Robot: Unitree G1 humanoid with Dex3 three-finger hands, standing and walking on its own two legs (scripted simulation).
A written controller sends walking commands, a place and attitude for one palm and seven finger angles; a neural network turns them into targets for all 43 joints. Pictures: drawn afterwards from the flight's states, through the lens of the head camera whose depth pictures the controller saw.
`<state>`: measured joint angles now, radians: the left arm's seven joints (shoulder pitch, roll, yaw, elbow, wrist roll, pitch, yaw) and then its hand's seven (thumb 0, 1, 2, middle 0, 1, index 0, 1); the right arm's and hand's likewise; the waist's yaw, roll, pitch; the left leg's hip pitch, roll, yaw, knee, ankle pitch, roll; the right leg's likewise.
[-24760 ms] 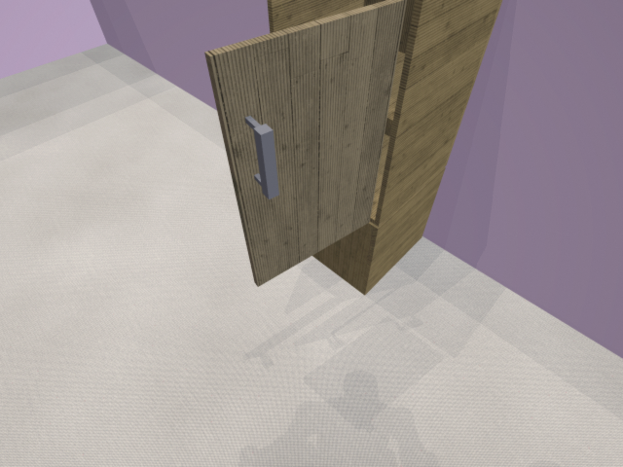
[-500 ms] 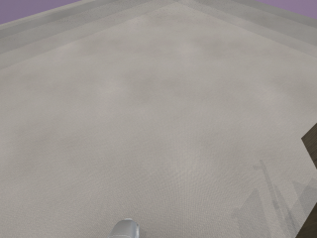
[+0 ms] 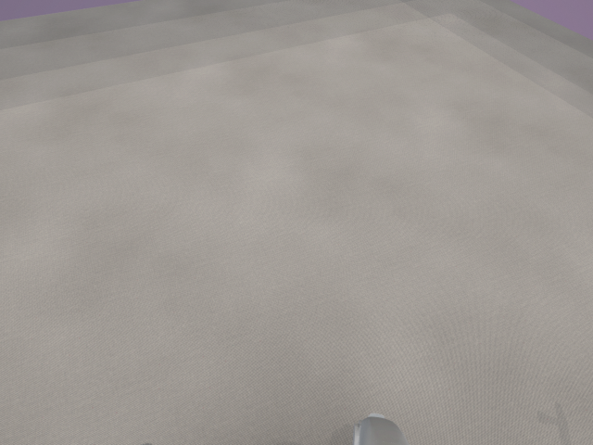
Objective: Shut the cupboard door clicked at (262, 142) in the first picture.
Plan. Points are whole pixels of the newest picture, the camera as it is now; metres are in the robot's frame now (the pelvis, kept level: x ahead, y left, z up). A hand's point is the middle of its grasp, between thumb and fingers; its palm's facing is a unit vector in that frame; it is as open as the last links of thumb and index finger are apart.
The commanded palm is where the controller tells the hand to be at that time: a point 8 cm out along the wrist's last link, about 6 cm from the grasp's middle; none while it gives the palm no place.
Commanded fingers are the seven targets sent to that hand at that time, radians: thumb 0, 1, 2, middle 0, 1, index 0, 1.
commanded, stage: walk to a spot facing it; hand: left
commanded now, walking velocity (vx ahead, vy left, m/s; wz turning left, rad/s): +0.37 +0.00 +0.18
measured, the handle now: out of the picture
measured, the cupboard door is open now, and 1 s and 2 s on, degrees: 47 47 47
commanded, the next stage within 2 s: turn to face it in 0.30 s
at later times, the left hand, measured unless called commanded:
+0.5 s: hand (212, 365) +0.26 +0.16 -0.16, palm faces +0.21 -0.95 -0.22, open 7.1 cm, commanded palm none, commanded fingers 0.00 0.90 0.90 -0.20 -0.30 -0.20 -0.30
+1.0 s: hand (205, 312) +0.36 +0.19 -0.18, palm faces -0.01 -0.96 -0.26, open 7.4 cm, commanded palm none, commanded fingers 0.00 0.90 0.90 -0.20 -0.30 -0.20 -0.30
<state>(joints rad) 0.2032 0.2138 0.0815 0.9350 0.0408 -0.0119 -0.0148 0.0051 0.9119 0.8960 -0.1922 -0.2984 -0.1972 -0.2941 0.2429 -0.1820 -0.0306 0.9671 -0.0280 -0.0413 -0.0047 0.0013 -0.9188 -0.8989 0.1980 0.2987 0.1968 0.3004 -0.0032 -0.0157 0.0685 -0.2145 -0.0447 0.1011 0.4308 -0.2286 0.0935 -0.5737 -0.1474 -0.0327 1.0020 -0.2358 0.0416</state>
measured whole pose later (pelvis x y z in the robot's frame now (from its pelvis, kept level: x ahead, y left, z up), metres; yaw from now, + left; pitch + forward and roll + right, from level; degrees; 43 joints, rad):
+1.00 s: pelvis +0.29 -0.02 -0.02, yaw -6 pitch +0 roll +0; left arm 0.25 0.21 0.09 0.91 0.04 0.04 -0.02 0.00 0.91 0.90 -0.19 -0.30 -0.20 -0.29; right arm 0.13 -0.21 -0.06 0.93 -0.02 0.05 -0.01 0.00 -0.90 -0.90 0.20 0.30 0.20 0.30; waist 0.04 0.03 0.07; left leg -0.33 0.15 0.26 0.72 -0.40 -0.01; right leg -0.32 -0.03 -0.08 0.63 -0.32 -0.01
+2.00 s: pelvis +0.36 -0.01 -0.01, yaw -40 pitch +2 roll +0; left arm 0.19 0.21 0.06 0.89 0.03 0.05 -0.01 0.00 0.90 0.90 -0.20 -0.30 -0.21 -0.30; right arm 0.15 -0.24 -0.04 0.86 -0.01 0.05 -0.01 0.01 -0.91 -0.90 0.20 0.30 0.19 0.30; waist 0.00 -0.01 0.10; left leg -0.45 0.06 0.03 0.84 -0.42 -0.09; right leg -0.26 0.03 0.07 0.53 -0.30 -0.01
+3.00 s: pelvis +0.41 -0.05 +0.00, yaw -76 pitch +2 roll -3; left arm 0.16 0.28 0.09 0.90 0.02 0.08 -0.03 0.00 0.91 0.90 -0.20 -0.30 -0.20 -0.29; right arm 0.19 -0.20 0.00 0.85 -0.03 0.01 -0.02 0.00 -0.90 -0.90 0.20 0.30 0.20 0.30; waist 0.01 -0.04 0.09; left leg -0.27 0.10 0.14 0.54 -0.29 0.01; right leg -0.47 0.01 0.00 1.13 -0.50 0.06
